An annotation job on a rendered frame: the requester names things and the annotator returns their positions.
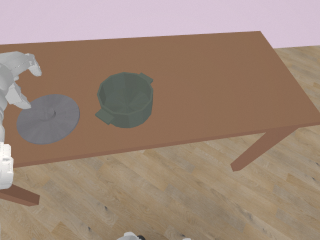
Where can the left robot hand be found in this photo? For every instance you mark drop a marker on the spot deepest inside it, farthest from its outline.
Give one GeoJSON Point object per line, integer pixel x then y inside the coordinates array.
{"type": "Point", "coordinates": [18, 62]}

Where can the left robot shin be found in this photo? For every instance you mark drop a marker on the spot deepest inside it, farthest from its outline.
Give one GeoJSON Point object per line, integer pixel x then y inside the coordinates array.
{"type": "Point", "coordinates": [129, 234]}

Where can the lid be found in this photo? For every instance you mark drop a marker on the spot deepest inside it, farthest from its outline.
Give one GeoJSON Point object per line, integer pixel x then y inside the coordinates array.
{"type": "Point", "coordinates": [35, 131]}

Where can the knob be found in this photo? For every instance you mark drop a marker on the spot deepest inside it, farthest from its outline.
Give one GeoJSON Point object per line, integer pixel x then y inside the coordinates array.
{"type": "Point", "coordinates": [46, 114]}

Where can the table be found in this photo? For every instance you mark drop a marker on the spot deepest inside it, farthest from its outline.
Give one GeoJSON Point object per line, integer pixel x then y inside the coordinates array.
{"type": "Point", "coordinates": [205, 87]}

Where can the pot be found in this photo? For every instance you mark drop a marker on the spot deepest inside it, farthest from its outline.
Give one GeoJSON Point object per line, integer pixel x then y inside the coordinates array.
{"type": "Point", "coordinates": [126, 99]}

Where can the left robot upper arm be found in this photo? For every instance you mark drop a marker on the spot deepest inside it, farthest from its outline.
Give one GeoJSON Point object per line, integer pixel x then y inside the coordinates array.
{"type": "Point", "coordinates": [6, 168]}

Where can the left robot forearm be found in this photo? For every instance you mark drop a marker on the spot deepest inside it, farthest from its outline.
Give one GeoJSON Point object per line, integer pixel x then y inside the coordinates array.
{"type": "Point", "coordinates": [6, 80]}

